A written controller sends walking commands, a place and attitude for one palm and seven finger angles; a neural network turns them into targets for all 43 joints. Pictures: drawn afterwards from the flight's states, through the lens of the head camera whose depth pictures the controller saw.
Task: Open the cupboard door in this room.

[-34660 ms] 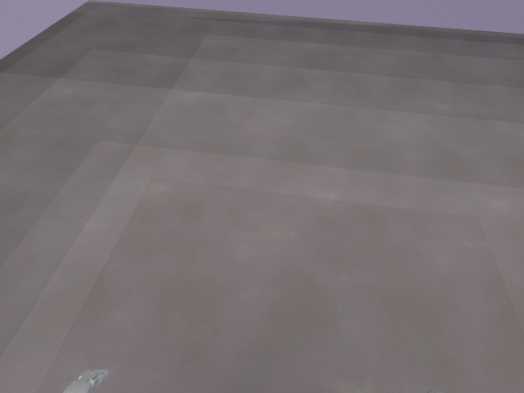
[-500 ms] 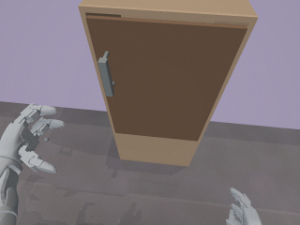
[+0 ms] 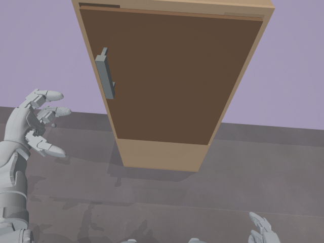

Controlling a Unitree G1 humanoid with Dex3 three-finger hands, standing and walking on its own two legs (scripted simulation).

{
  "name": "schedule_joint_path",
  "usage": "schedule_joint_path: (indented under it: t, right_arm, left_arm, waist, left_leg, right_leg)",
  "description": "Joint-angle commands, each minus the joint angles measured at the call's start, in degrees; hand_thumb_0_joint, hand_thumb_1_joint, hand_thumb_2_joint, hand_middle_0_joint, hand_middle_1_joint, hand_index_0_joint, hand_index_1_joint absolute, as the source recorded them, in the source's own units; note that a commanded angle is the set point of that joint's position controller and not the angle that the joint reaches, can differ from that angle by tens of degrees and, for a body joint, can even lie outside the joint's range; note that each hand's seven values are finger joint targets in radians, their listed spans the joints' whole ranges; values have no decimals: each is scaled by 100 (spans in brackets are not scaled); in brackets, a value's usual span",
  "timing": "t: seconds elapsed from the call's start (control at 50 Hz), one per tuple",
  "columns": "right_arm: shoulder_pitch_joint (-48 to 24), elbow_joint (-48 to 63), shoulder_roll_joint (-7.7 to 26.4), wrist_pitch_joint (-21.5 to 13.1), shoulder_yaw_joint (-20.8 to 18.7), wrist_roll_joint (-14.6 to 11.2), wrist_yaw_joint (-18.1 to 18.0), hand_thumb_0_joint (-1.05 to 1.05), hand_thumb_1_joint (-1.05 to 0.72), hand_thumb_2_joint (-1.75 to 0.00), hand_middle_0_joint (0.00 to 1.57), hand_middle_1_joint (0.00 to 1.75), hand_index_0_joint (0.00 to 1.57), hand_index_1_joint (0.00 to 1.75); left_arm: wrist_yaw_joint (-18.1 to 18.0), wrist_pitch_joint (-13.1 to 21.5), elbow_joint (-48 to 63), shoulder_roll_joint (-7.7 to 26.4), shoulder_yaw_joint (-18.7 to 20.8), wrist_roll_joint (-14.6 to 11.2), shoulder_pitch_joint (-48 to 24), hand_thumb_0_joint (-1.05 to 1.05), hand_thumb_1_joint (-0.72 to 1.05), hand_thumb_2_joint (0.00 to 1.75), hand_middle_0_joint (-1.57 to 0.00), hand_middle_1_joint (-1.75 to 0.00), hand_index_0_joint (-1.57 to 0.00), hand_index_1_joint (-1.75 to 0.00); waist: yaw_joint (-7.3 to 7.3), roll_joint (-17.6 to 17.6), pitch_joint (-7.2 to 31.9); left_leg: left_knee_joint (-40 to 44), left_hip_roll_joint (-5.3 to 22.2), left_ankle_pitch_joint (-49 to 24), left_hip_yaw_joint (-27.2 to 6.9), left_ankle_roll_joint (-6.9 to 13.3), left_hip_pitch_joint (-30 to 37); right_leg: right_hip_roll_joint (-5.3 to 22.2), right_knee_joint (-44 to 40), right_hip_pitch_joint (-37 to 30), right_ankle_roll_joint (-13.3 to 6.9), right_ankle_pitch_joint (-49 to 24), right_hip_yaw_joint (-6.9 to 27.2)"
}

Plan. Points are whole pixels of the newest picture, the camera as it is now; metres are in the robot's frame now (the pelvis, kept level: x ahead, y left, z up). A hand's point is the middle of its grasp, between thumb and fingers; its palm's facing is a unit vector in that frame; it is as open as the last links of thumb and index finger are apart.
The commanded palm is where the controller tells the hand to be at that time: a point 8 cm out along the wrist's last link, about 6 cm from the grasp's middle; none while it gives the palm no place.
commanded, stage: move the hooked fingers beside the handle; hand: left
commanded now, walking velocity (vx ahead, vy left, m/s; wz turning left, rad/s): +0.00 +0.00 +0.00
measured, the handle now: (107, 74) +0.56 +0.18 +0.08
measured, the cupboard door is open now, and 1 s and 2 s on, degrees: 0 0 0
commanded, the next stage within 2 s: none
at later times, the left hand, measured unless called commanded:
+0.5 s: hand (66, 104) +0.42 +0.26 +0.09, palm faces -0.06 -1.00 +0.01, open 14.0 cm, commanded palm +0.40 +0.31 +0.09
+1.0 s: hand (76, 85) +0.49 +0.25 +0.09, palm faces -0.07 -1.00 -0.01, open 14.0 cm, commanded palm +0.48 +0.30 +0.08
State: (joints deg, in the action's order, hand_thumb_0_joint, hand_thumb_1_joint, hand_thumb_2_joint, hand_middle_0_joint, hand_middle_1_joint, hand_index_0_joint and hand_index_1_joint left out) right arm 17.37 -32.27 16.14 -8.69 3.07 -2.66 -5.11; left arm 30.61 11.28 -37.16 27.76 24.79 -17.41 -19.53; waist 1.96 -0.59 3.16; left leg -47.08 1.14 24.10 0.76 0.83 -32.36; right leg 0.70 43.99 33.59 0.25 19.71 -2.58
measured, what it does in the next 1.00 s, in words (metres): stands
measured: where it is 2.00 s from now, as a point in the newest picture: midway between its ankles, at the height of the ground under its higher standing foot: outside the picture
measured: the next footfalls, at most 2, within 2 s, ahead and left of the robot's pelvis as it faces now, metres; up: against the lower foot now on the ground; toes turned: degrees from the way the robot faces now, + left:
none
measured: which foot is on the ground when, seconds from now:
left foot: down 0.00-1.00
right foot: down 0.00-1.00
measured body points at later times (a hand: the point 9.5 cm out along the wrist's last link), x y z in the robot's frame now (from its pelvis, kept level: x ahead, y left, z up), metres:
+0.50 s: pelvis +0.00 +0.00 -0.01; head +0.08 +0.01 +0.44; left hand +0.42 +0.31 +0.09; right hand +0.08 -0.27 -0.11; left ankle -0.01 +0.11 -0.71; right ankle +0.02 -0.13 -0.71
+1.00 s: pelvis +0.00 +0.00 -0.02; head +0.12 +0.02 +0.42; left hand +0.49 +0.31 +0.09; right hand +0.01 -0.27 -0.12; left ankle -0.01 +0.11 -0.71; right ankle +0.02 -0.13 -0.71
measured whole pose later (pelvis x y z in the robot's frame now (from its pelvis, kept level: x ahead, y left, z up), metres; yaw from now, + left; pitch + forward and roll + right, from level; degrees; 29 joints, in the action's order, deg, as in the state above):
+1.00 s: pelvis +0.00 +0.00 -0.02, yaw -2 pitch +19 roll -3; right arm 23.5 -34.8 17.0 1.8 2.7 -1.1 -2.9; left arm 30.0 17.1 -67.5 39.4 27.3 -9.0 -49.9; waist 8.4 -0.5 4.1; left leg -52.8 2.4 25.9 0.9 1.2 -45.4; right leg -0.5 47.7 46.1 0.5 20.0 -2.3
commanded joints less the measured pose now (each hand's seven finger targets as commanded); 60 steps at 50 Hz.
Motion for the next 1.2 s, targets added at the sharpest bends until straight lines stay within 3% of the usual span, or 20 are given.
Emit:
schedule_joint_path:
  t: [0.0, 0.08, 0.12, 0.24, 0.3, 0.36, 0.4, 0.5, 0.64, 0.7, 0.78, 0.82, 0.84, 0.86, 0.92, 0.98, 1.04, 1.08, 1.1, 1.18]
  right_arm:
    - [173, 689, 905, -136, -385, -9, -30, 0, -90, -90, 20, 30, 20, 30]
    - [351, 620, 968, -31, -424, 2, -21, 0, -90, -90, 20, 30, 20, 30]
    - [382, 573, 982, 16, -410, 2, -25, 0, -90, -90, 20, 30, 20, 30]
    - [582, 485, 997, 148, -445, 39, 12, 0, -90, -90, 20, 30, 20, 30]
    - [613, 437, 982, 205, -456, 31, 25, 0, -90, -90, 20, 30, 20, 30]
    - [684, 435, 1005, 276, -470, 30, 47, 0, -90, -90, 20, 30, 20, 30]
    - [733, 391, 1027, 339, -457, 28, 50, 0, -90, -90, 20, 30, 20, 30]
    - [840, 365, 1026, 449, -456, 55, 86, 0, -90, -90, 20, 30, 20, 30]
    - [1040, 227, 1091, 619, -433, 89, 66, 0, -90, -90, 20, 30, 20, 30]
    - [1084, 215, 1061, 676, -421, 106, 93, 0, -90, -90, 20, 30, 20, 30]
    - [1205, 186, 1105, 787, -418, 126, 104, 0, -90, -90, 20, 30, 20, 30]
    - [1260, 190, 1099, 825, -417, 137, 106, 0, -90, -90, 20, 30, 20, 30]
    - [1315, 151, 1119, 862, -423, 146, 115, 0, -90, -90, 20, 30, 20, 30]
    - [1325, 150, 1103, 889, -434, 152, 134, 0, -90, -90, 20, 30, 20, 30]
    - [1397, 131, 1124, 950, -421, 169, 142, 0, -90, -90, 20, 30, 20, 30]
    - [1482, 107, 1158, 1012, -423, 166, 130, 0, -90, -90, 20, 30, 20, 30]
    - [1584, 80, 1172, 1060, -404, 197, 126, 0, -90, -90, 20, 30, 20, 30]
    - [1599, 61, 1158, 1083, -383, 211, 145, 0, -90, -90, 20, 30, 20, 30]
    - [1643, 59, 1171, 1100, -381, 219, 146, 0, -90, -90, 20, 30, 20, 30]
    - [1704, 77, 1185, 1168, -345, 222, 151, 0, -90, -90, 20, 30, 20, 30]
  left_arm:
    - [32, 419, 897, 1624, 357, -98, -1926, 0, -50, 30, -30, -120, -30, -120]
    - [91, 484, 447, 1872, 563, -97, -2109, 0, -50, 30, -30, -120, -30, -120]
    - [121, 543, 344, 1859, 435, -67, -2527, 0, -50, 30, -30, -120, -30, -120]
    - [121, 752, 170, 2271, 631, 80, -3043, 0, -50, 30, -30, -120, -30, -120]
    - [122, 794, -66, 2088, 461, 103, -3216, 0, -50, 30, -30, -120, -30, -120]
    - [110, 763, -339, 2130, 482, 136, -3239, 0, -50, 30, -30, -120, -30, -120]
    - [74, 704, -664, 2211, 478, 206, -3421, 0, -50, 30, -30, -120, -30, -120]
    - [-9, 794, -795, 2095, 231, 356, -4034, 0, -50, 30, -30, -120, -30, -120]
    - [-94, 984, -1399, 2759, 600, 530, -4786, 0, -50, 30, -30, -120, -30, -120]
    - [-85, 994, -1497, 2614, 393, 648, -4863, 0, -50, 30, -30, -120, -30, -120]
    - [-43, 979, -1630, 2969, 637, 639, -4988, 0, -50, 30, -30, -120, -30, -120]
    - [-7, 960, -1688, 2835, 512, 624, -5122, 0, -50, 30, -30, -120, -30, -120]
    - [-16, 962, -1663, 3012, 611, 674, -5198, 0, -50, 30, -30, -120, -30, -120]
    - [-13, 958, -1660, 2843, 480, 695, -5158, 0, -50, 30, -30, -120, -30, -120]
    - [-50, 912, -1923, 2754, 395, 696, -5299, 0, -50, 30, -30, -120, -30, -120]
    - [-99, 865, -2052, 2917, 468, 752, -5507, 0, -50, 30, -30, -120, -30, -120]
    - [-160, 928, -1973, 3270, 617, 882, -5855, 0, -50, 30, -30, -120, -30, -120]
    - [-210, 944, -2038, 3237, 530, 966, -5981, 0, -50, 30, -30, -120, -30, -120]
    - [-235, 936, -2124, 3349, 612, 990, -5986, 0, -50, 30, -30, -120, -30, -120]
    - [-219, 897, -2328, 3434, 557, 1076, -6077, 0, -50, 30, -30, -120, -30, -120]
  waist:
    - [-21, -526, 1789]
    - [18, -153, 1892]
    - [81, -302, 1773]
    - [84, -585, 2325]
    - [162, -537, 2227]
    - [151, -522, 2278]
    - [219, -432, 2034]
    - [334, -562, 2154]
    - [438, -435, 2435]
    - [482, -785, 2542]
    - [476, -721, 2757]
    - [540, -766, 2720]
    - [519, -862, 2770]
    - [546, -956, 2794]
    - [661, -672, 2472]
    - [736, -536, 2546]
    - [716, -907, 2802]
    - [783, -1041, 2749]
    - [812, -820, 2769]
    - [846, -1024, 2764]
  left_leg:
    - [690, -95, -1801, -155, -38, 613]
    - [605, -99, -1740, -111, 7, 386]
    - [577, -98, -1697, -112, 11, 339]
    - [460, -82, -2035, -129, 18, 490]
    - [448, -61, -2019, -153, 18, 486]
    - [420, -60, -2051, -149, 22, 470]
    - [424, -47, -1877, -141, 27, 266]
    - [350, -23, -1972, -175, 22, 394]
    - [181, -25, -1837, -190, 64, 109]
    - [137, -20, -1972, -184, 51, 254]
    - [57, -5, -2210, -192, 61, 188]
    - [29, 3, -2376, -218, 63, 256]
    - [29, 32, -2486, -251, 40, 351]
    - [9, 31, -2600, -260, 31, 454]
    - [6, 50, -2374, -280, 58, 255]
    - [-11, 33, -2162, -238, 90, 59]
    - [-56, 38, -2342, -282, 63, 203]
    - [-109, 54, -2349, -292, 53, 240]
    - [-134, 59, -2281, -291, 74, 135]
    - [-168, 68, -2386, -320, 52, 145]
  right_leg:
    - [-170, -319, -907, -189, -1467, 46]
    - [-180, -320, -1018, -154, -1557, 125]
    - [-188, -283, -880, -188, -1501, 122]
    - [-203, -166, -922, -186, -1760, 153]
    - [-209, -166, -755, -171, -1706, 116]
    - [-221, -150, -716, -171, -1713, 115]
    - [-208, -161, -577, -160, -1598, 98]
    - [-222, -97, -318, -158, -1558, 83]
    - [-241, 5, -398, -142, -1554, 167]
    - [-236, 30, -216, -140, -1583, 149]
    - [-258, 78, -361, -132, -1835, 158]
    - [-283, 103, -226, -151, -1885, 128]
    - [-284, 112, -156, -141, -1876, 111]
    - [-286, 109, -69, -138, -1887, 100]
    - [-317, 76, 95, -146, -1705, 64]
    - [-302, 43, -2, -106, -1704, 111]
    - [-312, 110, 30, -132, -1748, 124]
    - [-314, 115, 212, -127, -1666, 111]
    - [-320, 105, 151, -110, -1649, 116]
    - [-334, 133, 266, -123, -1673, 98]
